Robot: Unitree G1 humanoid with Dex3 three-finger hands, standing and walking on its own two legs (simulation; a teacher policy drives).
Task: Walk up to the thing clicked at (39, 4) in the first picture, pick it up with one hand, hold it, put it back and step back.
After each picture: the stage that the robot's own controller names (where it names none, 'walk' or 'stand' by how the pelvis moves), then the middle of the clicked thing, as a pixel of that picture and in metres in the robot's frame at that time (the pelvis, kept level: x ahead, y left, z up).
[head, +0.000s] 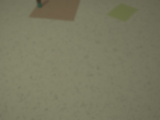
stand; out of the picture +2.29 +0.69 -0.65
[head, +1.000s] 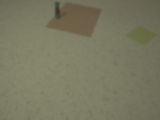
walk; (57, 10) +2.19 +0.32 -0.62
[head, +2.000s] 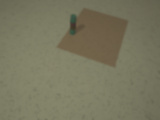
walk; (72, 25) +1.53 +0.08 -0.64
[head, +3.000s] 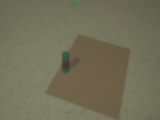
walk; (65, 62) +1.00 +0.11 -0.65
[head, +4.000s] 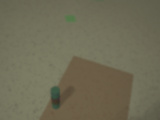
walk; (55, 98) +0.64 +0.16 -0.65
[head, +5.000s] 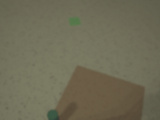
stand; out of the picture +0.43 +0.20 -0.63
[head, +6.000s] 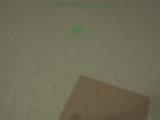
stand; out of the picture +0.38 +0.19 -0.66
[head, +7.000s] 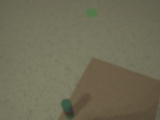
walk; (68, 109) +0.47 +0.17 -0.64
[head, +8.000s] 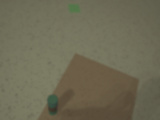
walk; (52, 105) +0.47 +0.14 -0.64
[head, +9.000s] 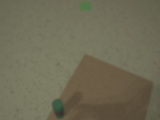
stand; (58, 109) +0.41 +0.16 -0.63
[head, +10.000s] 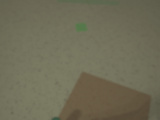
stand; out of the picture +0.40 +0.19 -0.66
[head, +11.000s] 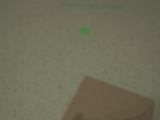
stand; out of the picture +0.40 +0.18 -0.66
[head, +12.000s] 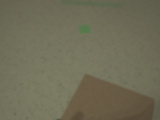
go down; out of the picture +0.40 +0.18 -0.66
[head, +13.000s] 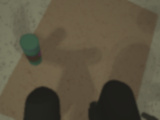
go down; (32, 52) +0.49 +0.17 -0.30
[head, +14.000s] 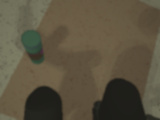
approach; (34, 50) +0.50 +0.16 -0.27
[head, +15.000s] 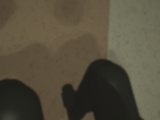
close in; out of the picture +0.50 +0.20 -0.18
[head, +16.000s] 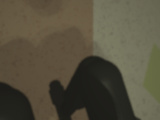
close; out of the picture +0.49 +0.23 -0.18
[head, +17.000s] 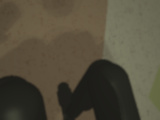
lift; out of the picture +0.43 +0.21 -0.18
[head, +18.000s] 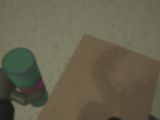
lift; (31, 83) +0.33 +0.17 +0.03
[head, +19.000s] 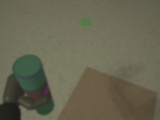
hold; (37, 89) +0.31 +0.16 +0.05
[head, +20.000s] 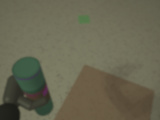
hold; (37, 90) +0.31 +0.16 +0.03
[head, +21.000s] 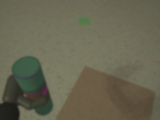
crouch; (36, 90) +0.31 +0.16 +0.04
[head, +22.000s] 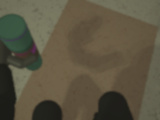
crouch; (24, 48) +0.45 +0.16 -0.04
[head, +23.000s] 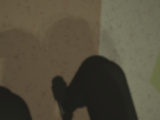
lower; out of the picture +0.49 +0.22 -0.19
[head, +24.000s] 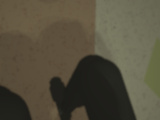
lower; out of the picture +0.49 +0.23 -0.19
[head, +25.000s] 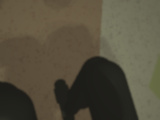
lower; out of the picture +0.47 +0.22 -0.18
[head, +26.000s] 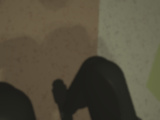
lower; out of the picture +0.47 +0.21 -0.19
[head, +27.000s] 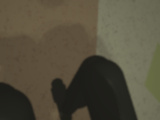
rest; out of the picture +0.48 +0.22 -0.19
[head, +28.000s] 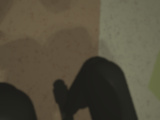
withdraw; out of the picture +0.47 +0.18 -0.19
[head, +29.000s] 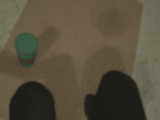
walk; (26, 53) +0.44 +0.16 -0.22
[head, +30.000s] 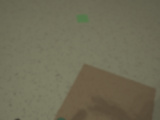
stand; out of the picture +0.37 +0.13 -0.57
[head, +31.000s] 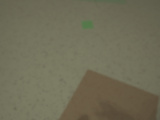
stand; out of the picture +0.36 +0.13 -0.60
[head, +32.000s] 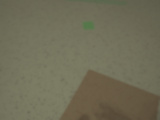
stand; out of the picture +0.37 +0.12 -0.60
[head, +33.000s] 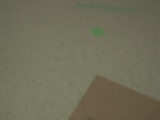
stand; out of the picture +0.38 +0.12 -0.65
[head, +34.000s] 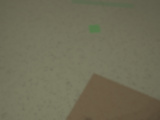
stand; out of the picture +0.36 +0.13 -0.66
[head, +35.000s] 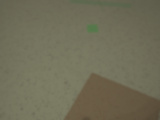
walk; out of the picture +0.36 +0.14 -0.66
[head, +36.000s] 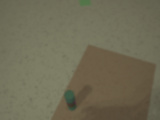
walk; (70, 101) +0.49 +0.14 -0.64
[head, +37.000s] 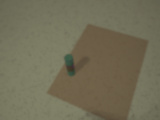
walk; (70, 65) +0.79 +0.15 -0.63
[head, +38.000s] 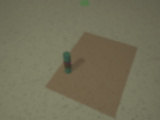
walk; (67, 63) +1.00 +0.16 -0.64
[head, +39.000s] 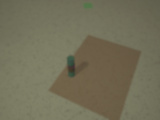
stand; (71, 67) +0.97 +0.12 -0.66
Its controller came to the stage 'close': yes
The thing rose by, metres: 0.68
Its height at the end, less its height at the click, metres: +0.00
